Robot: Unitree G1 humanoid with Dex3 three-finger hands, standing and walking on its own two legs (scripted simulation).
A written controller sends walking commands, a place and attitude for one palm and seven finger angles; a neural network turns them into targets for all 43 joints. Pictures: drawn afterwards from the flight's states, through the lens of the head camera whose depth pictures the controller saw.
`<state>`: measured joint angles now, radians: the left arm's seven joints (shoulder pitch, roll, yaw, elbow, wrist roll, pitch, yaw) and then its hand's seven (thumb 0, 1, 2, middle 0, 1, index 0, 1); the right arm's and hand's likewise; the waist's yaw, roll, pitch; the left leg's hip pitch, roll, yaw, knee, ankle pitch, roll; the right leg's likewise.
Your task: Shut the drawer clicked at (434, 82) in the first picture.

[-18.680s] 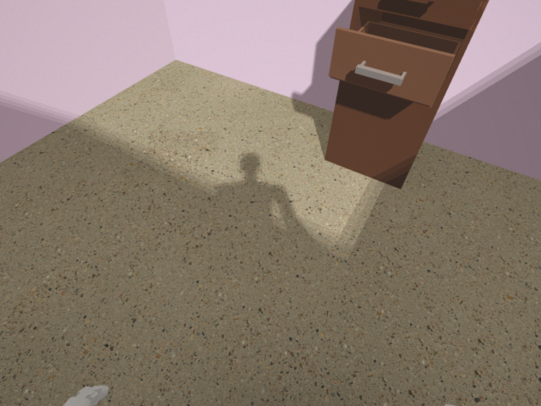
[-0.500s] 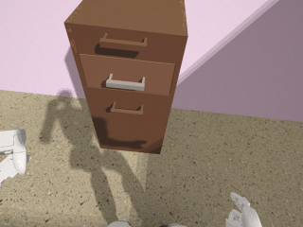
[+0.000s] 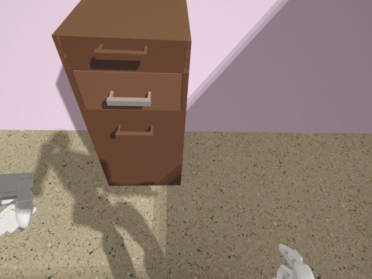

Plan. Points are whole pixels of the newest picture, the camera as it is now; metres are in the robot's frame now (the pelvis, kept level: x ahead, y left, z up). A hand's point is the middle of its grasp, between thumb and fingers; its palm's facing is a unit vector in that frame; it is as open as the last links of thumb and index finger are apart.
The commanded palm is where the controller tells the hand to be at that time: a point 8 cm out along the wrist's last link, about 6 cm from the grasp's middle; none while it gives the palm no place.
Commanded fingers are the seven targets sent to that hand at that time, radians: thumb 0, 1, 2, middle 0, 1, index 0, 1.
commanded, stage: stop stepping back and stand still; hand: left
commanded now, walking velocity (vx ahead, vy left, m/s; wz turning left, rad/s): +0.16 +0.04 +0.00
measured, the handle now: (130, 97) +0.73 +0.23 -0.06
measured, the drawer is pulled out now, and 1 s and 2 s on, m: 0.00 0.00 0.00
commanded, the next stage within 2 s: let the arm hang, fingers relaxed in 0.52 s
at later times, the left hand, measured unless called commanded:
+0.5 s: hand (1, 229) +0.16 +0.26 +0.17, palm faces +0.41 -0.81 -0.42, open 3.3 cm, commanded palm +0.09 +0.29 +0.19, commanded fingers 0.00 0.90 0.90 -1.40 -1.60 -1.40 -1.60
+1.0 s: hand out of the picture -0.04 +0.18 -0.18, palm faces +0.12 -0.97 -0.19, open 3.4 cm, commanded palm none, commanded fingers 0.00 0.90 0.90 -0.60 -0.73 -0.60 -0.73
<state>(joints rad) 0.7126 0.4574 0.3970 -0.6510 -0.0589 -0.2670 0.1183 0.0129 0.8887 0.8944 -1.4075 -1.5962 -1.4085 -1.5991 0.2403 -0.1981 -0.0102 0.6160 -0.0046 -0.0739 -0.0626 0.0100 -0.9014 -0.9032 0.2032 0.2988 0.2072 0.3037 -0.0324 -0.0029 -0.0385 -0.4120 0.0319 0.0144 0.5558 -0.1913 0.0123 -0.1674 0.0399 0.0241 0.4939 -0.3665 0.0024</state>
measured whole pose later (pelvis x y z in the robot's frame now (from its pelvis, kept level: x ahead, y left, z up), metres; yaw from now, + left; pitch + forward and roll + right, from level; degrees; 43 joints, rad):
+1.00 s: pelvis -0.01 -0.01 +0.00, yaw +5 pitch -1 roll -2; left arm 0.34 0.22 0.04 0.99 0.01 0.04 0.03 0.01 0.91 0.89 -0.95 -1.14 -0.95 -1.19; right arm 0.26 -0.21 -0.02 1.01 -0.03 0.03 -0.03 0.01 -0.91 -0.90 0.20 0.30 0.20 0.30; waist 0.01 -0.05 0.06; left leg -0.37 -0.01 -0.05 0.54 -0.15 0.01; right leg -0.10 0.04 -0.02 0.48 -0.36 -0.02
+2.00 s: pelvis +0.00 -0.03 +0.01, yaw +3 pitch -3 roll -1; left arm 0.35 0.11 0.01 1.13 0.01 0.00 0.04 0.00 0.91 0.90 -0.20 -0.30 -0.20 -0.30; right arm 0.29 -0.12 -0.02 1.13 -0.02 0.01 -0.05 0.00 -0.91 -0.90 0.20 0.30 0.20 0.30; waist -0.01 0.01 0.07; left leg -0.29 0.02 -0.04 0.49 -0.15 -0.02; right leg -0.03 0.06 0.00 0.43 -0.36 -0.05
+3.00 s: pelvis +0.01 -0.03 +0.01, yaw +3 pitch -3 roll +0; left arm 0.34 0.12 0.01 1.14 0.01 -0.01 0.04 0.00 0.91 0.90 -0.20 -0.30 -0.20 -0.30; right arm 0.27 -0.12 -0.02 1.15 -0.02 0.01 -0.05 0.00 -0.91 -0.90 0.20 0.30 0.20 0.30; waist 0.00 0.01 0.07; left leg -0.27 0.01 -0.03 0.46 -0.15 -0.02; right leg -0.02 0.05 0.01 0.41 -0.35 -0.04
